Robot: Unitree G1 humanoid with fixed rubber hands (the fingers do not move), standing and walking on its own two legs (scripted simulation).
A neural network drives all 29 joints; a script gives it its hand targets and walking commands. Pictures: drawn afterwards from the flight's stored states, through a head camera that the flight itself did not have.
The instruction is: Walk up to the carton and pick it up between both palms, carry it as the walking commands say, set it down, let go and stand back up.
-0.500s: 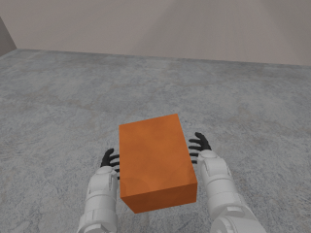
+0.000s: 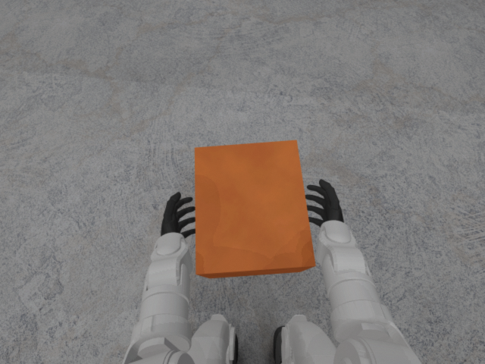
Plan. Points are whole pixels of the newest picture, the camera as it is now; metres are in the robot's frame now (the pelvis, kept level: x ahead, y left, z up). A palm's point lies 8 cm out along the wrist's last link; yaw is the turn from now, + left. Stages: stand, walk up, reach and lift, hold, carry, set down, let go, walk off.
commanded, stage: set down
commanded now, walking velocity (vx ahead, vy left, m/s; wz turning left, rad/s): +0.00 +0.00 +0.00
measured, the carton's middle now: (250, 213) +0.38 +0.03 -0.11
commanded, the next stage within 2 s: none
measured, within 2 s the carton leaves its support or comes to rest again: neither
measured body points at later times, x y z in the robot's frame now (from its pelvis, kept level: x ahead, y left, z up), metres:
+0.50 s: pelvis -0.02 +0.02 -0.08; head +0.13 +0.02 +0.35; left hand +0.34 +0.17 -0.14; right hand +0.38 -0.11 -0.13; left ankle +0.05 +0.11 -0.69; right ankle +0.06 -0.09 -0.69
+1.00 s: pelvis -0.03 +0.00 -0.16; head +0.16 +0.00 +0.24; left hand +0.38 +0.17 -0.23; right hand +0.42 -0.11 -0.22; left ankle +0.05 +0.11 -0.69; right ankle +0.06 -0.09 -0.69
